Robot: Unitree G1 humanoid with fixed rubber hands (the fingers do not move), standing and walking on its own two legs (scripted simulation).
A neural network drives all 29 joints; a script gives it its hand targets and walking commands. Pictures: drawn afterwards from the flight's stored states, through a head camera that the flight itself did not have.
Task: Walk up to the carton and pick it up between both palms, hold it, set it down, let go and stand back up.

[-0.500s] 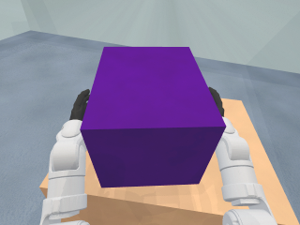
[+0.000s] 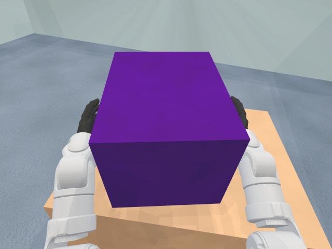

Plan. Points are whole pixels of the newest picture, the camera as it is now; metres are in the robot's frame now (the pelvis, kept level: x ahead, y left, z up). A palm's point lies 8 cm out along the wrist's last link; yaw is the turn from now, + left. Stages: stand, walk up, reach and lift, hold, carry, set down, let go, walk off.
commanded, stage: hold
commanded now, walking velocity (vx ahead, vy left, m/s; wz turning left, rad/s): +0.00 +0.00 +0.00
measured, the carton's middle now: (164, 123) +0.38 -0.01 +0.16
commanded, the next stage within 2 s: set down in 0.18 s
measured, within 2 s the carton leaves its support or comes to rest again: neither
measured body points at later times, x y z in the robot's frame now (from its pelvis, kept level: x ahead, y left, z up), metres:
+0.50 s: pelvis +0.00 +0.01 +0.00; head -0.06 +0.01 +0.45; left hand +0.37 +0.15 +0.18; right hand +0.35 -0.19 +0.16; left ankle +0.00 +0.13 -0.75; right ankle +0.03 -0.13 -0.75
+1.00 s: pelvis +0.03 +0.01 +0.00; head +0.00 +0.03 +0.45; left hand +0.39 +0.15 +0.11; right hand +0.36 -0.19 +0.12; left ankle +0.00 +0.13 -0.75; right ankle +0.03 -0.13 -0.75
